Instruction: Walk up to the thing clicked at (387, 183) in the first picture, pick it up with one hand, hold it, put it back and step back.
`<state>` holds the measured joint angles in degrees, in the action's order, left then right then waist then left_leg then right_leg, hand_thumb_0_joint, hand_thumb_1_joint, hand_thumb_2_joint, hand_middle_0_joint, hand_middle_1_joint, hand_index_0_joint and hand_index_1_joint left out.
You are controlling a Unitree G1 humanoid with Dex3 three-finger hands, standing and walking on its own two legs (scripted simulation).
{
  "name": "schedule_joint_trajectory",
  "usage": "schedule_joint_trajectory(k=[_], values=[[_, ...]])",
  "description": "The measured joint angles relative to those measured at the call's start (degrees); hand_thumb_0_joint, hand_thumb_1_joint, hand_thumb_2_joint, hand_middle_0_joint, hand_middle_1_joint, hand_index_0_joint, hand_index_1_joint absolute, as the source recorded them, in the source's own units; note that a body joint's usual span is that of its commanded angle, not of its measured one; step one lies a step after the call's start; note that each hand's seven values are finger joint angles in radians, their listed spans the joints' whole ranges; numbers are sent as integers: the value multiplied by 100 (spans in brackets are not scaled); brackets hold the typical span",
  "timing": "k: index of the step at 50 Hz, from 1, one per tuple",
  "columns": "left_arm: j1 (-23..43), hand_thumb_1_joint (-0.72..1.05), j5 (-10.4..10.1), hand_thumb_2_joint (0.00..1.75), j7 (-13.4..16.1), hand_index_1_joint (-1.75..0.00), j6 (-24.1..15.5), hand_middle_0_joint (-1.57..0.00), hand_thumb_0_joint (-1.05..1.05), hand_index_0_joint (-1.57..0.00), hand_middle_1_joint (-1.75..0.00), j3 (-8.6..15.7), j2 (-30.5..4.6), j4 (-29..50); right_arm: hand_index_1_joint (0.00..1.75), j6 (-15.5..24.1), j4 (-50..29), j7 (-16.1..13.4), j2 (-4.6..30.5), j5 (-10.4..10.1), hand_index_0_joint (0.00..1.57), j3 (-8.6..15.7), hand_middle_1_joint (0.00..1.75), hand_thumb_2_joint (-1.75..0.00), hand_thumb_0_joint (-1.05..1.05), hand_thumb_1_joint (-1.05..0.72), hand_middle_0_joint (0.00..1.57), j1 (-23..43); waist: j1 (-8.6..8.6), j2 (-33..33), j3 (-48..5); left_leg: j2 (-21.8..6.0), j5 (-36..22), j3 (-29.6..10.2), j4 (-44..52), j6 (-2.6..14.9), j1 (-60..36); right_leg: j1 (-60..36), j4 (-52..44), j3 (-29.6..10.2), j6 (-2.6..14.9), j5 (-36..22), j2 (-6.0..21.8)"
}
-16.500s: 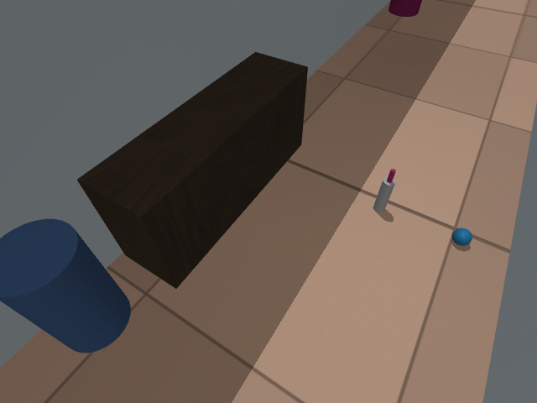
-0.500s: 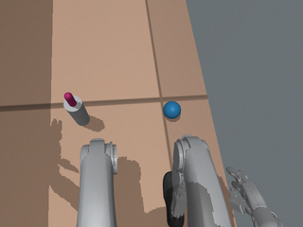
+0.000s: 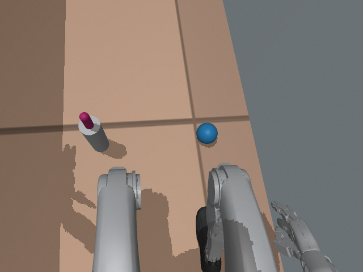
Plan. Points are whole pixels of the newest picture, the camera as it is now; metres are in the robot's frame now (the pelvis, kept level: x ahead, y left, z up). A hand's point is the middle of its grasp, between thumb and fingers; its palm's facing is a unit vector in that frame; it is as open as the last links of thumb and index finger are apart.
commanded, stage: go down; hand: left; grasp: from the side
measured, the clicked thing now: (93, 132) +0.45 +0.23 -0.25
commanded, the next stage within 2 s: approach in 0.50 s
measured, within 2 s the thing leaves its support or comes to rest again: neither
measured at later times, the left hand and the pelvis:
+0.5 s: hand out of the picture +0.38 +0.40 +0.04, palm faces +0.06 -1.00 -0.05, open 17.6 cm; pelvis +0.00 +0.00 +0.00, yaw +0 degrees
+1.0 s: hand (10, 136) +0.38 +0.35 -0.08, palm faces +0.06 -1.00 +0.04, open 17.6 cm; pelvis +0.00 +0.00 -0.04, yaw -1 degrees
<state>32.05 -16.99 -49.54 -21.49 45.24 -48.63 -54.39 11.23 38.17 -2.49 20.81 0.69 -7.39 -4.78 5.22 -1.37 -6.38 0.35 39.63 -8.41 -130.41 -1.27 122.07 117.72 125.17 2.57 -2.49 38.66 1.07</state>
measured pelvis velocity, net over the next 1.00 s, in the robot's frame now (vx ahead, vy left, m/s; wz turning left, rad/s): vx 0.00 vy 0.00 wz -0.02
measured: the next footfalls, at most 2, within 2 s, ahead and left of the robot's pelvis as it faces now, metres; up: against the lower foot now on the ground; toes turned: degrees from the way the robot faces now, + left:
none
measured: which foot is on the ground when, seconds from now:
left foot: down 0.00-1.00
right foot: down 0.00-1.00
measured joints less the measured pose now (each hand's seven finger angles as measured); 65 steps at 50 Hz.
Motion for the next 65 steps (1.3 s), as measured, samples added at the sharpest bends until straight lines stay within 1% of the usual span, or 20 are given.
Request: schedule_joint_trajectory(k=[5, 11, 16, 20, 23, 26, 30, 33, 36, 38, 41, 44, 47, 51, 53, 55, 57, 59, 61, 65], values=[[-139, -61, -141, 4, 2, -10, -37, -7, -2, -8, -12, 28, -95, -179, 30, -12, -26, 15, 23, -34, 20, 0, 30, -88, 1, -89, 20, -24, -8, 70, -26, -26, -21, 38, 76, 30, -35, -14, -70, -32, -38, -35, -18], [-150, -61, -255, 4, -72, -10, -144, -7, -2, -9, -12, 49, -44, -287, 30, 10, 13, 44, 61, -30, 20, -2, 30, -88, 1, -88, 20, -52, -108, 23, 77, -32, -67, 63, 80, 28, -18, 26, -53, -61, -61, -83, -27], [4, -61, -123, 4, -61, -11, -200, -6, -2, -8, -13, -32, 44, -202, 30, 38, 79, 26, 29, 18, 20, 6, 30, -88, 1, -88, 20, -24, -128, -74, 128, -13, -75, 36, 23, -7, 8, 49, 13, -43, -37, -80, -19], [39, -61, -11, 5, -21, -11, -158, -6, -2, -8, -13, -77, 78, -71, 30, 35, 73, 10, -4, 20, 20, 19, 30, -88, 1, -88, 20, 5, -79, -82, 84, -11, -46, 12, 13, -21, 1, 36, 14, -20, -24, -54, -18], [31, -61, -21, 5, -9, -11, -142, -6, -2, -8, -14, -34, 32, -78, 30, 32, 46, 1, -2, 7, 20, 3, 30, -88, 1, -88, 20, 15, -22, -40, 29, -8, -20, 2, 29, -23, -11, 18, -6, -8, -11, -26, -13], [-18, -61, -80, 5, -28, -11, -148, -6, -2, -9, -14, 8, -92, -224, 30, 24, 16, -4, 19, 1, 20, -19, 30, -88, 1, -88, 20, 30, 21, 8, 12, -14, -3, 7, 41, -16, -20, 12, -20, -10, -16, -12, -16], [-126, -61, -157, 5, -76, -11, -145, -6, -2, -9, -14, 60, -161, -312, 30, 18, -5, 11, 61, -10, 20, -12, 30, -88, 1, -88, 20, 22, -9, 41, 69, -25, -3, 15, 37, -4, -6, 32, -21, -21, -43, -23, -28], [-182, -61, -265, 4, -120, -11, -175, -6, -2, -9, -13, 95, -93, -256, 30, 13, 11, 30, 79, -21, 20, 3, 30, -88, 1, -87, 20, -4, -72, 23, 113, -29, -9, 25, 28, -3, 18, 62, -7, -32, -50, -31, -33], [-193, -61, -386, 4, -142, -10, -229, -5, -2, -8, -12, 78, 45, -260, 30, 32, 58, 46, 77, -20, 20, 15, 30, -88, 1, -87, 20, -11, -120, -8, 124, -20, -13, 35, 9, -3, 46, 90, 22, -45, -54, -27, -27], [-186, -61, -386, 3, -107, -10, -266, -5, -2, -7, -12, 11, 135, -325, 30, 51, 85, 48, 70, -4, 20, 20, 30, -88, 1, -86, 20, 2, -130, -31, 126, -11, -16, 40, -18, -7, 69, 114, 57, -51, -40, -20, -21], [-154, -61, -303, 3, 9, -10, -351, -4, -2, -6, -12, -167, 275, -478, 30, 71, 114, 57, 61, 48, 20, 28, 30, -88, 1, -86, 20, 56, -121, -67, 155, -2, -19, 37, -92, -11, 115, 159, 135, -57, -29, -19, -22], [-82, -61, -225, 3, 151, -10, -546, -4, -2, -6, -12, -308, 450, -631, 30, 84, 110, 100, 58, 122, 20, 18, 30, -88, 1, -85, 20, 140, -76, -120, 230, -3, -25, 14, -219, -16, 191, 235, 248, -50, -39, -36, -42], [28, -61, -122, 4, 304, -10, -854, -4, -2, -6, -12, -387, 570, -826, 30, 86, 89, 169, 52, 231, 20, -44, 30, -88, 1, -85, 20, 245, 13, -208, 339, -14, -23, -43, -406, -26, 296, 337, 398, -21, -62, -65, -81], [120, -61, 87, 5, 511, -12, -1308, -4, -2, -6, -14, -450, 534, -1129, 30, 37, 30, 258, 38, 412, 20, -202, 30, -88, 1, -86, 20, 404, 195, -362, 555, -26, 2, -163, -725, -64, 437, 474, 647, 52, -45, -98, -145], [103, -61, 137, 5, 576, -12, -1519, -4, -2, -6, -15, -447, 485, -1278, 30, -7, -13, 306, 42, 496, 20, -301, 30, -88, 1, -86, 20, 478, 284, -432, 693, -28, 21, -236, -892, -83, 495, 526, 769, 98, -42, -113, -178], [64, -61, 114, 6, 601, -13, -1725, -4, -2, -7, -15, -414, 460, -1391, 30, -55, -51, 356, 58, 574, 20, -413, 30, -88, 1, -86, 20, 541, 352, -498, 839, -24, 40, -312, -1056, -95, 545, 561, 883, 145, -61, -124, -207], [37, -61, 42, 6, 607, -13, -1938, -4, -2, -7, -15, -365, 436, -1501, 30, -109, -79, 400, 77, 645, 20, -552, 30, -88, 1, -86, 20, 605, 410, -574, 986, -13, 57, -386, -1209, -107, 582, 580, 989, 191, -81, -132, -229], [45, -61, -44, 6, 615, -13, -2150, -4, -2, -7, -15, -371, 382, -1657, 30, -154, -91, 436, 89, 716, 20, -706, 30, -88, 1, -86, 20, 671, 455, -669, 1115, -6, 75, -454, -1348, -121, 609, 597, 1085, 232, -93, -141, -253], [60, -61, -99, 6, 645, -13, -2336, -4, -2, -7, -15, -441, 321, -1840, 30, -188, -82, 463, 86, 796, 20, -852, 30, -88, 1, -87, 20, 747, 493, -767, 1224, -1, 99, -524, -1478, -132, 626, 604, 1168, 276, -103, -148, -279], [63, -61, -14, 5, 786, -13, -2631, -4, -2, -7, -15, -621, 235, -2125, 30, -269, -111, 503, 76, 972, 20, -1109, 30, -88, 1, -87, 20, 914, 571, -919, 1414, 15, 142, -668, -1704, -140, 647, 582, 1288, 374, -110, -156, -324]])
